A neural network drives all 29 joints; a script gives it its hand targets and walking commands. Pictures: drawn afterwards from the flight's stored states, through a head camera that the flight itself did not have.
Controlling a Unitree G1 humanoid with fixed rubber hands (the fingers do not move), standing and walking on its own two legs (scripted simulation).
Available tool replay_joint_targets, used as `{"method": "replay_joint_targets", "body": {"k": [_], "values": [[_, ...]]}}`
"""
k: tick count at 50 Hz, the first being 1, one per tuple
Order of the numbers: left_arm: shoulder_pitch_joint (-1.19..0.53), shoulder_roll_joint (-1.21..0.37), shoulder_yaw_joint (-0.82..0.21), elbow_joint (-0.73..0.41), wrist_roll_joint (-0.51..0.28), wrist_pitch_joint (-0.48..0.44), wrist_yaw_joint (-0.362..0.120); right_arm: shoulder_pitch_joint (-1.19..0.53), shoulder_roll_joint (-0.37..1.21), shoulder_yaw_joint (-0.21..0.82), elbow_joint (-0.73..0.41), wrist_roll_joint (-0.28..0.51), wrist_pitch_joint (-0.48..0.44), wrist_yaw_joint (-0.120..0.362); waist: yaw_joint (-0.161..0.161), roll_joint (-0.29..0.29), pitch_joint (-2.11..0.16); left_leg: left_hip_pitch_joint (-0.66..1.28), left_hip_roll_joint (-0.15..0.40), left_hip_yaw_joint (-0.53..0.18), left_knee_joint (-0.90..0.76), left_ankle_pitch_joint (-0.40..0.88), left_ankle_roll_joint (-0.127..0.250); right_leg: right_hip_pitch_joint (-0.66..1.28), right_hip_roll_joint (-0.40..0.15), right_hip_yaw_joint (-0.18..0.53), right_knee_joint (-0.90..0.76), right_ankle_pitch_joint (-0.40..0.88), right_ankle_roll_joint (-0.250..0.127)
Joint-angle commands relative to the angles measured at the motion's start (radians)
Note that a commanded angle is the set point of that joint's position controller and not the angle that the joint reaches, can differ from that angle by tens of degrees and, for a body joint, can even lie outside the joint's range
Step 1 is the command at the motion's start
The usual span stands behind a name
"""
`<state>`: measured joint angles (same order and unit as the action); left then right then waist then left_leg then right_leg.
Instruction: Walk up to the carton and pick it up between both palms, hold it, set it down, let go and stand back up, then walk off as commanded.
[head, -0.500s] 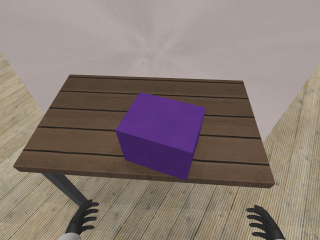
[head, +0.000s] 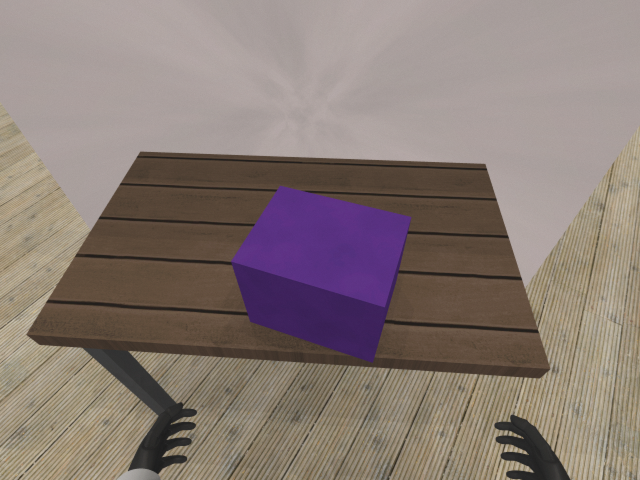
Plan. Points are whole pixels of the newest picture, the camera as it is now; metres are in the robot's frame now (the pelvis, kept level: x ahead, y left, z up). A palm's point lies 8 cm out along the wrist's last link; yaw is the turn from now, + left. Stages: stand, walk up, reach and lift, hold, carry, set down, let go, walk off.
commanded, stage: stand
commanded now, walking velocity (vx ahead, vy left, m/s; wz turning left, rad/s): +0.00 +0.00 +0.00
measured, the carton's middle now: (325, 272) +0.44 +0.03 -0.05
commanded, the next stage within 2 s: walk up in 0.40 s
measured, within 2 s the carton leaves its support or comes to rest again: neither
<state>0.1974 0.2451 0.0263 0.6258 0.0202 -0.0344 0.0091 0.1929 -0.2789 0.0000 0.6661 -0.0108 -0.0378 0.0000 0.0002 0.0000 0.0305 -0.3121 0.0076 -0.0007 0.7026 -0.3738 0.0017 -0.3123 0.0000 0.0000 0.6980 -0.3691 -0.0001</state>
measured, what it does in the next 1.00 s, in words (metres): steps on the spot: left foot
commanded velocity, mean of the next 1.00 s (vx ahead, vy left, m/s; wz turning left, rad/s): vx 0.00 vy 0.00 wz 0.00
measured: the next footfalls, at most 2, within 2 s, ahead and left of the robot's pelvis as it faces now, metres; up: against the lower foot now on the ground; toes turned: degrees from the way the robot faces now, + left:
left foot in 0.90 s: +0.00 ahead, +0.16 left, +0.00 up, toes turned +1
right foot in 1.42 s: +0.02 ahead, -0.04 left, +0.00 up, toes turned -1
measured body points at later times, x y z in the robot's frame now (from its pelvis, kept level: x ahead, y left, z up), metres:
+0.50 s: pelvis -0.01 +0.00 +0.00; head +0.00 +0.00 +0.45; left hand +0.15 +0.25 -0.09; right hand +0.14 -0.26 -0.09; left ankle +0.00 +0.12 -0.72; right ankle +0.00 -0.12 -0.72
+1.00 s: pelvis -0.03 +0.08 +0.00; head +0.02 +0.09 +0.44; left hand +0.09 +0.38 -0.11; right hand +0.09 -0.22 -0.10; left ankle -0.04 +0.16 -0.72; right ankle -0.01 -0.09 -0.69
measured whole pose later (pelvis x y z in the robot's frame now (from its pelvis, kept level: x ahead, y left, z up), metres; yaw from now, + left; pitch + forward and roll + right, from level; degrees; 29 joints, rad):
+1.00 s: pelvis -0.03 +0.08 +0.00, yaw +1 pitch -1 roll -3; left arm 0.22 0.35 0.08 0.69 0.02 -0.05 0.06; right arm 0.23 -0.37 -0.01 0.68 -0.02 0.01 0.02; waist -0.01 0.02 0.14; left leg -0.33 0.00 0.00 0.76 -0.41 0.06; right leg -0.43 -0.02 0.00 0.91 -0.49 0.00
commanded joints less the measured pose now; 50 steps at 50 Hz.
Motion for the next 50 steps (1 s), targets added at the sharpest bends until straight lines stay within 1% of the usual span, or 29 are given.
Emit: {"method": "replay_joint_targets", "body": {"k": [1,16,24,26,27,29,30,31,32,33,34,35,36,38,39,40,41,42,43,44,45,46,47,48,49,50], "values": [[-0.063,0.262,0.082,-0.008,0.0,-0.039,-0.001,-0.064,-0.243,-0.095,-0.045,-0.016,-0.03,-0.011,0.002,0.022,-0.081,0.036,0.081,-0.115,-0.12,0.285,0.08,0.039,-0.089,0.11,-0.134,0.271,-0.083],[-0.071,0.266,0.081,0.012,-0.001,-0.038,-0.002,-0.066,-0.245,-0.093,-0.024,-0.015,-0.028,-0.012,0.0,0.024,-0.072,0.044,0.082,-0.117,-0.133,0.288,0.078,0.037,-0.09,0.114,-0.145,0.275,-0.081],[-0.071,0.264,0.079,0.024,-0.002,-0.035,-0.004,-0.07,-0.244,-0.092,-0.011,-0.014,-0.029,-0.011,0.002,0.022,-0.059,0.035,0.083,-0.122,-0.15,0.254,0.077,0.035,-0.091,0.117,-0.162,0.237,-0.08],[-0.073,0.266,0.08,0.027,-0.001,-0.036,-0.003,-0.069,-0.244,-0.09,-0.006,-0.014,-0.028,-0.01,0.002,0.029,-0.053,0.033,0.082,-0.122,-0.155,0.241,0.077,0.031,-0.091,0.119,-0.164,0.226,-0.079],[-0.072,0.268,0.081,0.03,-0.001,-0.036,-0.004,-0.069,-0.244,-0.091,-0.005,-0.014,-0.028,-0.009,0.001,0.02,-0.05,0.029,0.081,-0.121,-0.156,0.232,0.076,0.032,-0.093,0.119,-0.169,0.217,-0.079],[-0.072,0.265,0.079,0.032,-0.001,-0.036,-0.004,-0.067,-0.242,-0.091,-0.002,-0.014,-0.027,-0.009,0.0,0.022,-0.047,0.032,0.081,-0.122,-0.156,0.224,0.076,0.027,-0.094,0.124,-0.176,0.211,-0.08],[0.067,0.357,0.104,0.086,-0.012,-0.047,0.028,-0.067,-0.305,-0.105,-0.039,-0.059,0.011,0.011,0.029,0.086,0.025,-0.076,0.03,-0.08,-0.008,0.183,0.084,0.019,-0.159,0.242,-0.204,0.21,-0.117],[0.129,0.402,0.119,0.095,-0.008,-0.054,0.042,-0.075,-0.269,-0.104,-0.057,-0.056,0.03,0.017,0.029,0.025,0.015,-0.16,0.007,-0.059,0.09,0.131,0.061,0.08,-0.253,0.372,-0.248,0.242,-0.182],[0.141,0.423,0.128,0.085,-0.005,-0.059,0.048,-0.056,-0.258,-0.105,-0.066,-0.055,0.044,0.02,0.024,-0.036,0.032,-0.217,0.011,-0.039,0.164,-0.076,0.049,0.094,-0.341,0.448,-0.266,0.326,-0.243],[0.144,0.425,0.137,0.076,0.003,-0.062,0.054,-0.048,-0.267,-0.112,-0.07,-0.058,0.052,0.021,0.031,-0.044,0.04,-0.245,0.023,-0.063,0.262,-0.17,0.047,0.08,-0.384,0.49,-0.269,0.392,-0.286],[0.143,0.426,0.145,0.073,0.006,-0.063,0.06,-0.041,-0.273,-0.119,-0.08,-0.06,0.058,0.025,0.033,-0.034,0.052,-0.262,0.029,-0.079,0.336,-0.198,0.045,0.058,-0.409,0.509,-0.278,0.419,-0.311],[0.134,0.423,0.148,0.068,0.01,-0.064,0.063,-0.027,-0.275,-0.126,-0.087,-0.061,0.061,0.029,0.026,-0.027,0.05,-0.264,0.036,-0.092,0.359,-0.206,0.048,0.046,-0.411,0.497,-0.277,0.418,-0.313],[0.117,0.419,0.149,0.059,0.011,-0.064,0.067,-0.014,-0.276,-0.131,-0.093,-0.06,0.061,0.033,0.015,-0.027,0.049,-0.252,0.039,-0.091,0.361,-0.203,0.052,0.028,-0.401,0.474,-0.269,0.401,-0.308],[0.1,0.417,0.149,0.049,0.014,-0.06,0.069,-0.009,-0.278,-0.138,-0.098,-0.053,0.062,0.039,0.006,-0.026,0.046,-0.216,0.041,-0.074,0.307,-0.208,0.053,0.001,-0.363,0.419,-0.244,0.395,-0.281],[0.099,0.424,0.146,0.045,0.019,-0.059,0.065,0.002,-0.279,-0.139,-0.093,-0.048,0.059,0.041,-0.001,-0.032,0.021,-0.175,0.042,-0.059,0.236,-0.206,0.056,0.001,-0.335,0.387,-0.231,0.324,-0.263],[0.08,0.425,0.145,0.037,0.02,-0.053,0.06,0.024,-0.275,-0.14,-0.084,-0.048,0.055,0.043,-0.015,-0.051,0.007,-0.104,0.033,-0.034,0.136,-0.177,0.061,-0.023,-0.293,0.335,-0.203,0.253,-0.234],[0.054,0.413,0.138,0.032,0.017,-0.046,0.054,0.077,-0.273,-0.142,-0.067,-0.049,0.047,0.043,-0.046,-0.052,-0.018,0.015,0.015,-0.009,-0.013,-0.1,0.07,-0.067,-0.241,0.264,-0.153,0.214,-0.192],[0.021,0.366,0.121,0.027,0.012,-0.037,0.047,0.145,-0.272,-0.146,-0.041,-0.052,0.036,0.037,-0.088,-0.027,-0.044,0.164,0.0,-0.003,-0.171,-0.039,0.082,-0.135,-0.166,0.161,-0.055,0.223,-0.132],[0.02,0.286,0.1,0.018,0.005,-0.032,0.044,0.191,-0.312,-0.157,-0.037,-0.066,0.024,0.028,-0.107,0.125,-0.055,0.252,0.114,-0.225,-0.301,0.009,0.115,-0.233,-0.054,0.051,0.163,0.166,-0.057],[0.043,0.232,0.081,0.001,-0.005,-0.033,0.049,0.173,-0.367,-0.164,-0.042,-0.063,0.013,0.02,-0.081,0.28,-0.041,0.307,0.265,-0.46,-0.308,0.342,0.138,-0.389,0.079,-0.014,0.309,-0.232,-0.016],[0.062,0.268,0.083,0.011,-0.013,-0.028,0.061,0.148,-0.368,-0.162,-0.048,-0.052,0.011,0.012,-0.061,0.168,-0.065,0.321,0.295,-0.467,-0.266,0.516,0.163,-0.395,0.048,0.025,0.348,-0.278,-0.018],[0.08,0.282,0.08,0.014,-0.019,-0.025,0.061,0.125,-0.362,-0.159,-0.059,-0.047,0.012,0.007,-0.052,0.139,-0.082,0.301,0.286,-0.419,-0.256,0.572,0.158,-0.365,0.03,0.054,0.342,-0.266,-0.019],[0.039,0.312,0.085,0.02,-0.023,-0.02,0.061,0.13,-0.371,-0.155,-0.058,-0.041,0.015,0.004,-0.078,0.161,-0.05,0.215,0.265,-0.379,-0.277,0.541,0.131,-0.319,0.022,0.091,0.342,-0.242,-0.019],[0.05,0.312,0.088,0.032,-0.025,-0.019,0.055,0.104,-0.343,-0.148,-0.062,-0.042,0.011,0.0,-0.062,0.163,-0.033,0.234,0.236,-0.34,-0.258,0.596,0.12,-0.312,0.016,0.093,0.349,-0.193,-0.019],[0.068,0.305,0.087,0.045,-0.026,-0.017,0.045,0.097,-0.315,-0.142,-0.061,-0.038,0.007,-0.004,-0.051,0.152,-0.048,0.284,0.206,-0.291,-0.225,0.691,0.112,-0.308,0.008,0.08,0.345,-0.153,-0.011],[0.081,0.294,0.083,0.04,-0.026,-0.015,0.042,0.117,-0.309,-0.139,-0.062,-0.034,0.004,-0.007,-0.048,0.16,-0.071,0.34,0.192,-0.263,-0.196,0.779,0.103,-0.327,0.012,0.064,0.332,-0.144,-0.009]]}}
